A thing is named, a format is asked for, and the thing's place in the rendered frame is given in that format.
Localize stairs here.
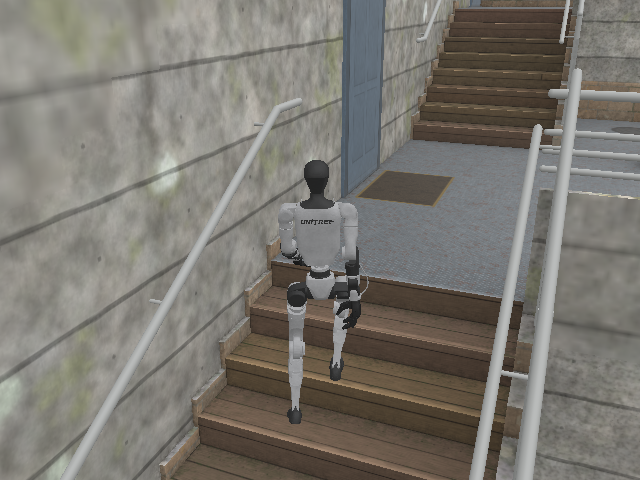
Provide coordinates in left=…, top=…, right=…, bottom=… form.
left=413, top=9, right=572, bottom=150
left=169, top=261, right=524, bottom=480

